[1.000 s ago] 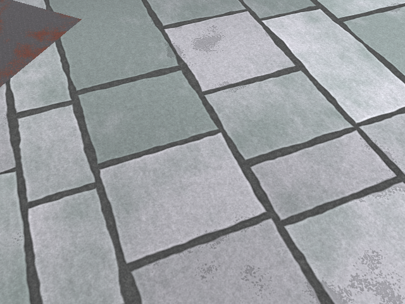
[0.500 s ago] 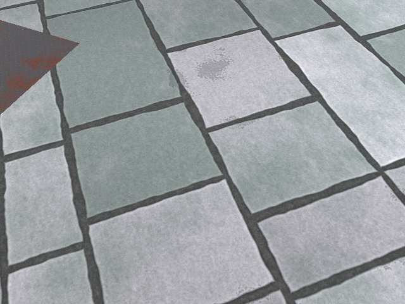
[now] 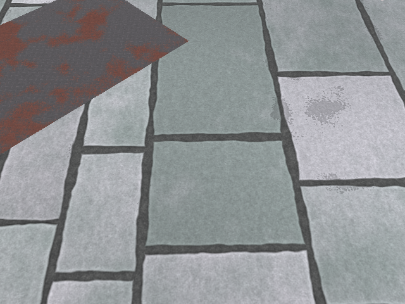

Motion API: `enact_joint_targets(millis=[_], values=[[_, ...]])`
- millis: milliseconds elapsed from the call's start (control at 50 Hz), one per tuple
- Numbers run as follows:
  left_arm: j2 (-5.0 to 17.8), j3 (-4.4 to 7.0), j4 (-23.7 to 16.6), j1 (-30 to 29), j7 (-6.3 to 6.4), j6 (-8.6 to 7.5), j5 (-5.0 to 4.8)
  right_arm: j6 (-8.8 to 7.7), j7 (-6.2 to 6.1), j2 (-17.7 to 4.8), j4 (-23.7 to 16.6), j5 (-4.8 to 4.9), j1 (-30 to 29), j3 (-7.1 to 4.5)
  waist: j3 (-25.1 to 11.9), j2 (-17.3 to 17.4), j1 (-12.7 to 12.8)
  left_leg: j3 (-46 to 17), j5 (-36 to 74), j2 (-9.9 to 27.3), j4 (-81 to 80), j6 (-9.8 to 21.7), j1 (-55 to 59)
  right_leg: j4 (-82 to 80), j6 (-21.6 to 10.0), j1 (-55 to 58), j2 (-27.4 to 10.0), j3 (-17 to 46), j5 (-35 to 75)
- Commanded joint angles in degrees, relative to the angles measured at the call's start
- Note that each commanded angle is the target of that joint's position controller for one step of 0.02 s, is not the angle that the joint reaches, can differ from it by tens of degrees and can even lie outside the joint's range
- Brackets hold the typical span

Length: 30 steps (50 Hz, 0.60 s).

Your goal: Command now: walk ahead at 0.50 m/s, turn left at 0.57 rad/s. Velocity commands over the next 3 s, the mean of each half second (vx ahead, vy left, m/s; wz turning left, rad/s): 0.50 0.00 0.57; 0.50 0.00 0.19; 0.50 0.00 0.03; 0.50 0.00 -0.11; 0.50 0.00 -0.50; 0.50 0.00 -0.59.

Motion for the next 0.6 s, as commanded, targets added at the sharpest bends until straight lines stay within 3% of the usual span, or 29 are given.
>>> enact_joint_targets(millis=[20,40,100,200,260,300,340,360,380,400,420,440,460,480,520,540,600], values=[[7.72,1.64,-6.59,-3.75,0.24,-2.76,1.24,-1.21,-0.68,-6.59,-2.98,-0.42,4.74,-1.86,-7.73,0.79,-1.50,-25.45,8.91,15.30,-18.82,11.38,23.39,-0.67,-0.43,-23.04,-3.73,5.04,6.46],[7.71,1.83,-6.46,-2.79,0.14,-2.01,1.52,-1.20,-0.91,-6.10,-3.78,-0.90,3.57,-1.62,-7.24,1.89,-0.14,-23.73,11.75,14.07,-20.04,11.18,19.50,-2.31,0.14,-19.90,-4.17,5.09,7.92],[5.31,1.32,-6.91,-3.36,0.27,-0.45,2.16,-1.49,-1.87,-7.67,-3.43,-0.57,4.47,-2.07,-6.12,1.79,0.52,-18.93,18.32,12.18,-21.48,11.33,13.35,-9.71,2.83,-18.08,-3.42,3.34,11.85],[2.75,0.01,-9.63,-14.23,-0.33,-0.64,1.62,-0.73,-3.15,-8.95,-1.93,-0.02,8.31,-2.47,-3.99,4.42,-3.57,-15.42,10.44,8.26,-20.40,7.16,9.79,-31.32,4.14,-14.07,0.62,2.68,28.91],[4.12,0.32,-10.90,-17.70,-1.10,-1.28,0.79,-0.35,-3.27,-9.13,-0.74,0.36,10.94,-2.60,-3.62,5.13,-4.87,-19.35,6.06,9.97,-18.13,6.39,12.03,-36.89,3.44,-11.93,2.06,3.84,30.50],[5.70,0.94,-11.05,-17.35,-1.55,-1.78,0.70,-0.07,-3.49,-8.56,-0.44,0.42,11.40,-2.53,-3.75,5.82,-4.22,-23.01,4.39,11.35,-14.89,5.67,15.35,-39.54,2.23,-10.84,2.27,5.09,27.53],[6.91,1.68,-10.36,-13.85,-1.62,-2.33,0.58,0.25,-3.62,-8.46,-0.69,0.23,10.31,-2.64,-4.19,7.63,-2.00,-25.63,5.81,11.89,-11.24,4.63,16.65,-40.87,0.37,-6.60,2.44,4.69,22.71],[7.76,2.38,-9.04,-9.06,-1.34,-2.58,0.81,0.35,-3.56,-7.21,-1.04,0.11,9.61,-2.22,-6.10,7.55,0.58,-24.93,8.04,9.88,-7.13,3.29,15.85,-43.13,-1.08,0.11,2.59,3.65,22.69],[9.93,3.22,-8.14,-2.07,-0.96,-2.89,1.80,0.19,-3.31,-4.23,-1.82,-0.32,9.40,-1.10,-12.34,4.79,3.89,-21.73,6.59,6.72,4.38,1.29,11.80,-42.10,-4.08,12.58,-3.02,8.14,21.43],[14.60,4.30,-7.30,5.39,-0.55,-2.61,2.86,-0.14,-3.37,-0.49,-3.10,-0.07,15.15,0.04,-21.18,-7.82,3.40,-13.97,-10.12,-0.88,23.81,-2.95,-4.40,-43.69,-11.14,33.08,-15.99,27.67,14.31],[13.99,4.37,-5.54,7.72,-1.19,-1.91,1.62,-0.53,-3.41,-2.70,-3.89,1.17,18.33,0.19,-22.89,-19.87,2.42,-11.76,-23.98,-0.33,36.03,-4.32,-17.95,-50.08,-16.03,37.66,-22.60,48.01,-2.16],[8.62,2.99,-6.76,4.50,-1.07,-1.62,0.98,-0.31,-3.44,-7.92,-2.81,1.43,14.49,-1.10,-14.73,-11.44,3.71,-12.87,-19.00,3.12,40.90,-4.89,-21.69,-52.14,-13.75,31.19,-20.36,42.28,-9.19],[6.54,2.28,-6.88,2.13,-0.89,-1.12,1.21,-0.01,-3.41,-8.79,-3.43,0.65,9.46,-1.37,-9.20,-7.06,4.01,-10.63,-14.23,4.83,40.84,-5.04,-21.10,-52.38,-11.48,23.84,-17.51,33.07,-4.14],[5.38,1.70,-6.51,0.03,-0.96,-0.84,1.69,0.02,-3.33,-7.72,-3.91,-0.08,7.09,-1.29,-5.61,-4.78,2.91,-9.99,-10.94,6.26,38.39,-5.08,-19.08,-53.52,-10.85,17.03,-14.75,26.57,3.15],[3.88,1.06,-5.52,-1.49,-0.97,-1.01,2.15,0.13,-2.80,-5.34,-4.06,0.09,6.88,-1.11,-3.18,-6.48,0.65,-9.69,-7.73,8.29,33.51,-4.82,-14.36,-56.11,-10.40,9.91,-11.15,18.57,11.60],[3.75,1.08,-4.95,-1.24,-1.04,-1.27,1.88,0.23,-2.63,-4.10,-3.85,0.26,7.39,-0.84,-3.35,-6.85,0.24,-9.00,-7.38,8.39,31.64,-4.89,-13.27,-57.11,-10.98,8.94,-10.59,16.34,14.29],[6.20,1.74,-3.18,-0.09,-1.03,-1.72,1.20,0.10,-2.44,-2.34,-4.93,-0.46,4.08,-0.01,-2.74,-5.12,0.18,-7.72,-3.35,9.03,23.28,-5.64,-14.95,-59.40,-13.06,9.35,-11.20,11.82,22.17]])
